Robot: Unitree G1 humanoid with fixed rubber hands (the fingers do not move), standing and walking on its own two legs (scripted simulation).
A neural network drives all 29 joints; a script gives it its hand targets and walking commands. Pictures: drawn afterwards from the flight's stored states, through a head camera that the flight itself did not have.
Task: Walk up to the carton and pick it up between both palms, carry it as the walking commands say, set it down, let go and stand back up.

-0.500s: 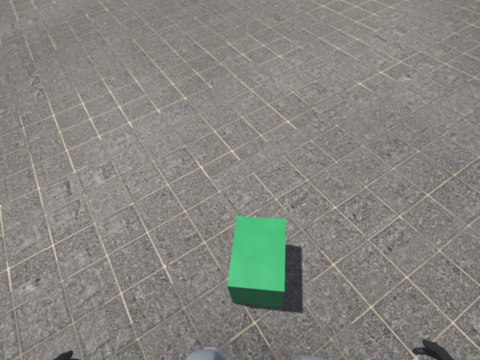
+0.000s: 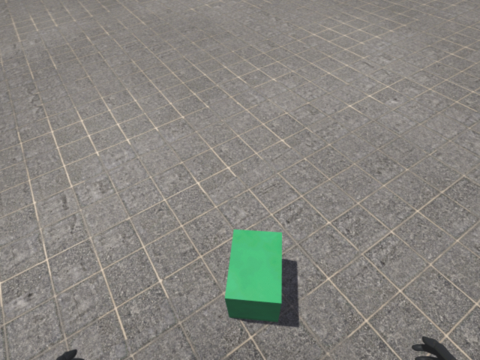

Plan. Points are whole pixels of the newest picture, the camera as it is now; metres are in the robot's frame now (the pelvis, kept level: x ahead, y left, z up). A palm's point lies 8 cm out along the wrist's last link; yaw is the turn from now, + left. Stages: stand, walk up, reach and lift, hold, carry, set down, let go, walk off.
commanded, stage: walk up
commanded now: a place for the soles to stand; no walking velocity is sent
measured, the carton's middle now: (255, 275) +0.53 -0.02 -0.64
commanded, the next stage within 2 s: none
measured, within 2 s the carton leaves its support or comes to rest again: neither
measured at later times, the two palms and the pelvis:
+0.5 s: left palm out of the picture +0.02 +0.39 -0.07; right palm out of the picture +0.15 -0.27 -0.09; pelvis +0.03 +0.04 +0.01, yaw +2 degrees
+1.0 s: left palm out of the picture +0.14 +0.43 -0.09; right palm (395, 357) +0.15 -0.23 -0.08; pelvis +0.08 +0.09 +0.00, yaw -5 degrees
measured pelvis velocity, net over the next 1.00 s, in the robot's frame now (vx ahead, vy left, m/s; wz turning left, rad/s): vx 0.08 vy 0.09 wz -0.08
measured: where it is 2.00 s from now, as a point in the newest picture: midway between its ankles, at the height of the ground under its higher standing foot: outside the picture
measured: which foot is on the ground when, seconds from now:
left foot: down 0.00-0.28, up 0.30-0.54, down 0.56-1.00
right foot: down 0.00-0.56, up 0.58-0.94, down 0.96-1.00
